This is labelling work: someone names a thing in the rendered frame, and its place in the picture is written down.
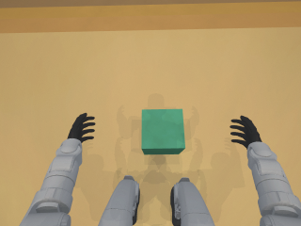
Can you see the right robot forearm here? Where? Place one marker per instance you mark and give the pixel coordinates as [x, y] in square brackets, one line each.
[274, 190]

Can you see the left robot upper arm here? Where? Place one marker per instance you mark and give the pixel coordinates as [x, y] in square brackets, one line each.
[47, 219]

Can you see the left robot hand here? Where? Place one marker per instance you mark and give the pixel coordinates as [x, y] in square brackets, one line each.
[77, 131]

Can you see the right robot upper arm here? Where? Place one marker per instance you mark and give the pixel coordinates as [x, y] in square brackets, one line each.
[275, 220]

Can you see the carton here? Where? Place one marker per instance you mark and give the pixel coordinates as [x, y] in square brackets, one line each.
[162, 131]

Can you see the right robot shin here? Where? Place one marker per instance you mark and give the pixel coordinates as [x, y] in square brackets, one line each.
[178, 208]

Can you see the left robot thigh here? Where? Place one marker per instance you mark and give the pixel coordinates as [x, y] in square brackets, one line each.
[119, 210]

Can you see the right robot hand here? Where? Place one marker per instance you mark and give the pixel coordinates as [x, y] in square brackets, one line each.
[250, 134]

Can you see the left robot forearm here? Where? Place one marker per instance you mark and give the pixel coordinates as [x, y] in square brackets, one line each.
[55, 194]

